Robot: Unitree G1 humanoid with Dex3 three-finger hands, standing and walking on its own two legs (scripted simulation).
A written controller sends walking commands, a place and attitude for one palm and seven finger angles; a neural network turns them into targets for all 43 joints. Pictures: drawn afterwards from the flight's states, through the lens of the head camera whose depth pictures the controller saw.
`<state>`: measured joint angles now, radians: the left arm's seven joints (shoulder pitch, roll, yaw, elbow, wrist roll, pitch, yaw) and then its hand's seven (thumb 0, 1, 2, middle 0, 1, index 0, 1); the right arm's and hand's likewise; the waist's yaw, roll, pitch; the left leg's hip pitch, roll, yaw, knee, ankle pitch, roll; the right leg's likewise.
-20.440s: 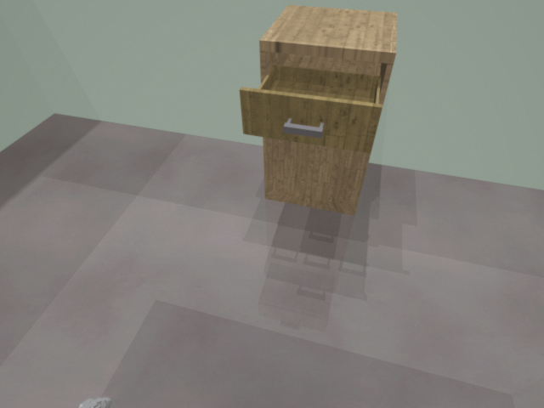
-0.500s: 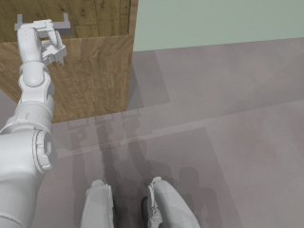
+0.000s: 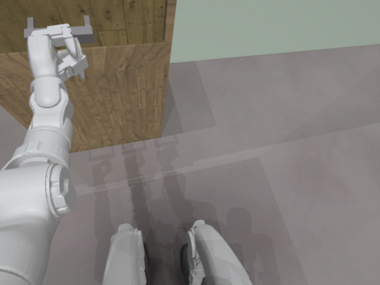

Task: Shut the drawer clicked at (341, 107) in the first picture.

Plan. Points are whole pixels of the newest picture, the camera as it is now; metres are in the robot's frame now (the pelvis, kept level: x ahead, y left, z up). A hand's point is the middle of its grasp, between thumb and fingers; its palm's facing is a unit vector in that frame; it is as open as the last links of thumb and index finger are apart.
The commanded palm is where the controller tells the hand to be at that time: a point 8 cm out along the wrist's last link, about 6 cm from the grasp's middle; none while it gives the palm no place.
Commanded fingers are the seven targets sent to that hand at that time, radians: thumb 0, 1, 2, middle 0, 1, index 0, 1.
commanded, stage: pull the fist back off the drawer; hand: left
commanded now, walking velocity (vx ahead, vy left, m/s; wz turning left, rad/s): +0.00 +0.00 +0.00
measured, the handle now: (60, 28) +0.63 +0.19 +0.06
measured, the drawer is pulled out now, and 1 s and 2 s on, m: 0.00 0.00 0.00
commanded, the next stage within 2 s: draw the hand back to the body in 0.22 s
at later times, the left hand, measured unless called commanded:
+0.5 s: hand (69, 60) +0.52 +0.16 +0.09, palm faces +0.15 -0.99 -0.04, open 3.3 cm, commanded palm +0.47 +0.20 +0.11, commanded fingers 0.00 0.90 0.90 -1.40 -1.60 -1.40 -1.60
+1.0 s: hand out of the picture +0.36 +0.20 +0.19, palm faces +0.19 -0.95 -0.24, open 3.3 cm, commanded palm +0.32 +0.25 +0.21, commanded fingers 0.00 0.90 0.90 -1.40 -1.60 -1.40 -1.60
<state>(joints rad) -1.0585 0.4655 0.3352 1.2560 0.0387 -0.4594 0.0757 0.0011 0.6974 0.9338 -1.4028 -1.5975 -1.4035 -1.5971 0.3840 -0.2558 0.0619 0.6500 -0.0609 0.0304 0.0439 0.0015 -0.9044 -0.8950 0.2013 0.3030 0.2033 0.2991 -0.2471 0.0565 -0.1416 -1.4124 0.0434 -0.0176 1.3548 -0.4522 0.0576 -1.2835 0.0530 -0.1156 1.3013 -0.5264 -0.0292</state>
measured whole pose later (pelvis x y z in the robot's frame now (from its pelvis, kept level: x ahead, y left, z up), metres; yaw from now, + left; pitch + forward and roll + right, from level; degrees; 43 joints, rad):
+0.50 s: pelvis +0.06 +0.00 +0.05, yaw +0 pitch +25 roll -3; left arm -0.58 0.29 0.28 0.76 -0.09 -0.43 0.04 0.02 0.90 0.90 -1.40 -1.60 -1.40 -1.60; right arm 0.34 -0.24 0.00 0.58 0.00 0.14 0.06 0.00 -0.91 -0.90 0.20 0.30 0.20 0.30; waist -0.14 0.05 -0.16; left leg -1.12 0.05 0.03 1.18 -0.50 0.04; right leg -1.02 0.06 -0.05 1.14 -0.56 -0.03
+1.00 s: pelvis +0.07 -0.01 +0.12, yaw +3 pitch +6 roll -1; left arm 0.08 0.31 0.08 0.12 -0.10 -0.10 0.06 0.02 0.90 0.90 -1.40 -1.60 -1.40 -1.60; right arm 0.20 -0.24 0.03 0.49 0.06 0.11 -0.07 0.01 -0.91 -0.90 0.20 0.30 0.20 0.30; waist -0.01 0.04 -0.09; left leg -0.48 0.00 0.03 0.73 -0.35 0.03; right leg -0.38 0.03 -0.04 0.70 -0.42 -0.03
